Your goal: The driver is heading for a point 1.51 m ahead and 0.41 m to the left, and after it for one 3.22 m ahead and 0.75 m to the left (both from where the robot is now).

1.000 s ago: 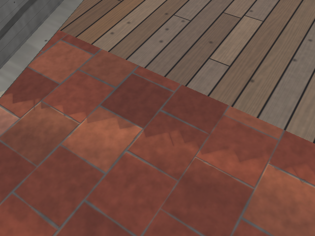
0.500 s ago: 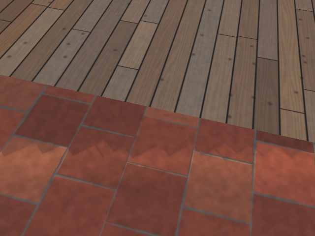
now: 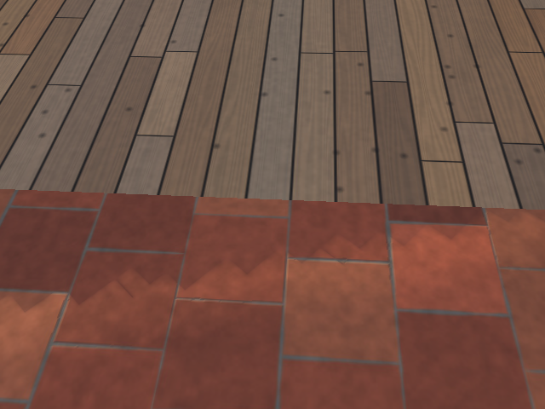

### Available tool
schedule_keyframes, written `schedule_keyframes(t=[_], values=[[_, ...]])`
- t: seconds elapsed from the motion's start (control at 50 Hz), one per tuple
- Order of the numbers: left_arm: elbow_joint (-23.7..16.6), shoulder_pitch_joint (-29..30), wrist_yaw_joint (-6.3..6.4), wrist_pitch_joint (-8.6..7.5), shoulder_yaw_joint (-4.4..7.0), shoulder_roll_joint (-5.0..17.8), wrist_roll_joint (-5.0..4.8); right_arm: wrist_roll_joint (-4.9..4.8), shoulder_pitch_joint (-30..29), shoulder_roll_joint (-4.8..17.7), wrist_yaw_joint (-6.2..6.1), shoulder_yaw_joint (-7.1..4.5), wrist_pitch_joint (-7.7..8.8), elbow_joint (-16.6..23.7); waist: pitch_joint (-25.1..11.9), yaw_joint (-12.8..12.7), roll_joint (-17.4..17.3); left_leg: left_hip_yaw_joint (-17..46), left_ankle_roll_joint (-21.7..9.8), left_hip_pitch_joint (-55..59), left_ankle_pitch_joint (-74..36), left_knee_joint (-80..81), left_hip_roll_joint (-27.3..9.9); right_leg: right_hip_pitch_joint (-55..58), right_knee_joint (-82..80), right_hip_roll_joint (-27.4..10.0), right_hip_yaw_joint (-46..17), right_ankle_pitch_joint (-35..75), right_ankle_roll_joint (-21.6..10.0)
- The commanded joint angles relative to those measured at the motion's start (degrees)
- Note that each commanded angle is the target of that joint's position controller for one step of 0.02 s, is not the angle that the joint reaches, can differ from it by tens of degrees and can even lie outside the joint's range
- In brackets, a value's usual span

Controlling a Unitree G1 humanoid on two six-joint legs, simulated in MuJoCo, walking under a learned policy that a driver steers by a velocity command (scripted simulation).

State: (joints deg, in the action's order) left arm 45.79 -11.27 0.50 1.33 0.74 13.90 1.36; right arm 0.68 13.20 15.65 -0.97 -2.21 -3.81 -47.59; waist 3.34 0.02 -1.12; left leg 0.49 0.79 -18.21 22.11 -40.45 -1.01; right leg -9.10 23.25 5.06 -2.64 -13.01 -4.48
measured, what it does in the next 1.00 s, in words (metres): walks ahead, turning left: left foot, then right foot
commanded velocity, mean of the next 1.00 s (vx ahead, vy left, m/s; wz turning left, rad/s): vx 0.37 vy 0.00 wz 0.17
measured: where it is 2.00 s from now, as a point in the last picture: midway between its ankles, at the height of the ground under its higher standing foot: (259, 335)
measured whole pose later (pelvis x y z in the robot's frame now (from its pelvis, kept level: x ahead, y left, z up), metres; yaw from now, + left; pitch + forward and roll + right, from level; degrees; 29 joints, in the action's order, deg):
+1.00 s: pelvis +0.36 +0.01 -0.02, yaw +15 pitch +0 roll +1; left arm 52.7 -17.6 0.2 -4.8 1.2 12.8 1.1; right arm 0.9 8.8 15.3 1.0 -3.5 1.3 -49.3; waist 4.3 -0.9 0.4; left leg -5.0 -9.4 -21.2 11.1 -31.8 8.0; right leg -18.0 73.6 -1.5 1.8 -20.2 -1.4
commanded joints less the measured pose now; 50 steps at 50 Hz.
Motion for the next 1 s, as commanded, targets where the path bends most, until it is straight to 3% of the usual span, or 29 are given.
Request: schedule_keyframes(t=[0.02, 0.04, 0.06, 0.08, 0.1, 0.12, 0.16, 0.2, 0.26, 0.32, 0.38, 0.4, 0.42, 0.44, 0.46, 0.48, 0.5, 0.54, 0.6, 0.7, 0.76, 0.82, 0.86, 0.88, 0.9, 0.92, 0.94, 0.98, 1.0], values=[[-1.5, 0.7, 0.47, -0.6, 1.65, 8.5, -0.08, -0.28, 1.1, 3.5, -0.85, -0.48, 1.18, 1.9, -3.1, 0.2, 6.9, -0.9, -1.2, 6.0, -2.9, 9.9, 1.2, -0.9, -3.4, -15.3, -12.3, 21.0, -6.9], [-0.9, 0.7, 0.61, -0.57, 1.3, 7.8, -0.64, 0.18, 3.4, 2.4, -0.87, 0.01, 1.79, 0.9, -4.7, 1.7, 5.4, -1.6, -1.7, 11.9, -7.9, 18.0, 1.3, -2.6, -3.3, -14.1, -12.2, 11.7, -5.5], [-0.4, -0.6, 0.58, -0.69, 1.04, 7.2, -0.74, 1.11, 4.7, 3.6, -1.01, -0.11, 2.68, 0.1, -5.3, 1.7, 3.4, 1.4, -2.6, 17.6, -8.2, 20.1, -0.7, -6.9, -2.7, -12.3, -12.7, -1.0, -3.8], [-0.9, -0.6, 0.28, -0.81, 0.63, 5.5, -0.47, 1.98, 6.6, 6.3, -1.17, -0.4, 3.53, 0.0, -4.8, 1.7, -1.8, 10.1, -4.8, 20.7, 0.2, 22.8, -7.7, -12.6, 2.3, -8.7, -10.2, -11.9, -2.6], [-1.4, 0.2, -0.01, -0.57, 0.69, 5.1, -0.34, 0.87, 6.8, 12.1, -0.56, -2.17, 3.34, -1.0, -0.9, 1.5, -11.4, 20.7, -10.2, 15.7, 15.2, 28.4, -12.8, -17.8, 9.6, -0.2, -0.9, -15.8, -1.5], [-1.9, 3.1, -0.2, -0.71, 1.24, 7.7, 0.88, 0.86, 7.9, 11.3, 0.07, -2.45, 3.34, -1.7, 3.6, 3.7, -11.6, 26.5, -14.0, 12.3, 21.6, 33.5, -17.5, -20.1, 17.6, -0.9, 2.5, -15.8, -0.6], [-1.9, 3.4, -1.13, -1.42, 1.98, 8.3, 0.62, 1.03, 7.0, 8.0, 0.49, -1.7, 4.05, -2.1, 5.9, 2.1, -7.7, 26.3, -15.2, 10.8, 19.8, 36.5, -17.3, -23.7, 26.7, -3.9, 0.5, -14.6, 0.3], [-0.5, 1.3, -2.28, -2.3, 1.9, 7.0, 0.76, 0.37, 4.9, 7.1, 0.41, -1.6, 5.15, -2.1, 3.7, 0.5, -6.3, 19.7, -13.3, 12.7, 11.2, 36.0, -13.9, -22.7, 26.4, -5.4, 1.8, -10.4, 1.1], [-0.4, 3.3, -3.05, -2.97, 1.45, 4.9, 0.72, 0.05, 5.4, 7.0, 0.55, -1.87, 6.41, -3.1, 1.3, 1.3, -6.2, 12.2, -12.1, 12.7, 3.1, 34.3, -10.1, -18.2, 19.6, -5.0, 4.9, -7.0, 2.3], [-0.9, 4.6, -2.89, -2.94, 1.41, 4.8, 0.35, 0.22, 6.2, 8.0, 1.0, -2.45, 6.65, -4.0, 1.3, 1.8, -7.3, 10.5, -12.3, 8.5, 3.1, 32.6, -10.5, -11.3, 11.4, -4.7, 6.8, -6.7, 2.2], [2.6, -4.3, -1.91, -3.62, 2.04, 5.7, 0.35, -0.03, 4.7, 8.1, 1.34, -2.75, 6.48, -4.0, 0.5, -2.6, -2.8, 8.2, -10.8, -2.2, 5.3, 24.9, -8.8, 5.6, 2.9, -2.8, 8.1, -1.7, 1.3], [4.8, -11.2, -1.31, -4.25, 2.76, 7.6, 0.42, 0.5, 3.9, 5.8, 1.41, -2.08, 6.69, -3.5, -1.6, -5.5, 1.2, 5.4, -9.3, -7.3, 4.9, 16.7, -6.2, 14.0, 0.1, -5.7, 3.4, -5.7, 0.7], [5.6, -17.9, -0.63, -4.81, 4.31, 14.2, 1.12, -0.17, 1.8, -0.1, 2.01, -0.33, 7.09, -0.6, -4.3, -8.4, 16.0, -2.6, -6.0, -17.7, 6.2, -3.7, 1.5, 20.4, -11.6, -21.0, -20.4, -26.7, -3.4], [6.8, -20.5, -0.75, -4.72, 4.98, 16.7, 0.67, 0.47, 0.3, 3.0, 1.84, -1.12, 7.1, 0.5, -1.8, -8.0, 15.8, -0.4, -6.6, -23.8, 10.0, -15.6, 4.2, 15.8, -18.7, -28.1, -36.9, -36.8, -8.0], [5.6, -14.8, -0.75, -4.69, 4.16, 13.5, 0.65, 0.67, 0.5, 5.1, 2.02, -1.74, 7.0, -0.1, 2.8, -4.3, 8.5, 4.2, -7.9, -25.0, 5.2, -21.1, 0.6, 11.2, -17.4, -26.9, -31.8, -35.0, -8.1], [4.1, -10.1, -0.87, -5.15, 3.35, 10.2, 0.48, 0.22, 1.8, 4.6, 2.71, -1.66, 7.21, -1.3, 3.8, -2.1, 5.9, 5.4, -8.0, -23.3, -0.4, -21.0, -0.8, 8.1, -17.2, -23.8, -25.2, -27.8, -6.5], [3.6, -8.0, -0.72, -5.72, 2.87, 8.5, 0.41, 0.02, 2.7, 4.0, 3.07, -1.6, 7.35, -2.0, 3.1, -0.8, 5.7, 5.2, -7.5, -21.5, -4.3, -19.9, -1.9, 7.5, -17.9, -21.2, -18.8, -19.6, -4.7], [4.2, -8.4, -0.24, -6.74, 2.1, 6.4, 0.32, 0.98, 2.8, 3.5, 3.49, -1.5, 6.74, -3.1, 1.2, -0.6, 5.8, 3.9, -5.9, -19.9, -9.1, -20.4, -2.1, 8.5, -17.7, -18.2, -9.2, -3.6, -3.0], [6.5, -13.0, -0.13, -7.36, 1.78, 5.6, -0.06, 0.88, -0.8, 1.9, 3.85, -1.14, 5.92, -2.1, 0.9, -1.1, 5.0, 2.6, -4.4, -23.6, -13.1, -21.4, -2.0, 11.0, -16.2, -17.7, -1.4, 13.5, -2.5], [8.0, -14.2, 0.13, -7.48, 1.14, 4.4, -0.07, 1.06, -11.2, -0.1, 4.41, 0.16, 5.78, 2.0, 3.7, -2.1, 5.0, -2.5, -3.1, -23.8, -19.9, -9.0, -1.3, 9.0, -16.1, -15.9, 7.6, 25.6, -1.9], [9.6, -16.0, 0.67, -7.43, 1.13, 5.3, -0.28, 1.09, -16.5, -0.9, 4.87, 1.07, 5.83, 4.6, 4.5, -3.0, 5.2, -7.3, -4.5, -19.4, -21.1, 1.0, -0.4, 10.3, -15.3, -16.8, 10.5, 32.5, -1.5], [10.3, -15.4, 1.41, -7.05, 1.5, 7.3, -0.31, 1.22, -12.9, 0.8, 4.39, 0.59, 5.73, 4.2, 1.0, -0.3, 6.6, -10.3, -8.3, -11.5, -16.9, 4.8, 3.6, 15.0, -6.4, -18.0, 13.3, 55.7, -0.5], [9.8, -13.7, 1.85, -6.11, 2.12, 9.0, 0.13, 1.38, -2.5, 3.1, 3.86, -0.56, 5.87, 1.4, -5.2, 4.3, 7.8, -10.2, -11.4, -1.2, -12.2, 5.6, 6.7, 15.5, 8.9, -19.0, 14.3, 64.5, -0.6], [9.2, -12.6, 1.69, -5.71, 2.34, 9.6, 0.1, 1.74, 5.4, 4.8, 3.47, -1.64, 6.22, -1.1, -9.4, 7.8, 7.0, -8.3, -13.4, 9.3, -12.5, 9.4, 7.4, 10.9, 20.8, -18.5, 14.6, 57.1, -0.5], [7.7, -12.1, 1.18, -5.78, 2.23, 8.9, 0.12, 2.28, 12.6, 9.0, 2.51, -3.37, 6.13, -2.7, -13.7, 10.8, 2.0, 2.7, -16.6, 21.4, -5.3, 12.5, -0.4, -0.1, 38.4, -16.0, 15.3, 37.3, 0.3], [4.3, -14.5, 0.01, -6.29, 1.43, 2.4, -0.33, 1.67, 8.8, 14.4, 1.89, -4.85, 5.37, -0.6, -18.1, 4.4, -12.6, 35.3, -25.1, 37.1, -8.3, 16.7, -17.1, -24.7, 61.1, -3.1, 11.6, -16.0, 3.7], [2.1, -9.2, -0.37, -7.02, 2.25, 7.6, -0.33, -0.09, 9.6, 14.3, 1.86, -5.17, 4.68, -0.7, -19.7, 7.3, -4.5, 42.6, -28.4, 37.6, -5.4, 23.7, -18.4, -33.3, 65.7, -2.8, 0.3, -13.8, 3.1], [0.9, -5.3, -0.48, -8.23, 2.0, 7.3, -0.66, -0.48, 3.6, 7.9, 1.19, -3.78, 5.02, -0.9, -4.6, 2.7, 3.2, 28.6, -23.0, 20.2, -12.0, 27.4, -15.1, -32.5, 54.7, -9.3, -0.3, -5.1, 2.8], [0.8, -4.6, -0.31, -7.53, 2.05, 6.8, 0.09, -0.29, 1.9, 6.4, 1.05, -3.32, 5.65, -1.0, -2.2, 0.4, 4.8, 24.2, -20.7, 14.0, -18.3, 27.7, -11.7, -28.6, 50.1, -10.9, -0.7, -4.9, 3.4]])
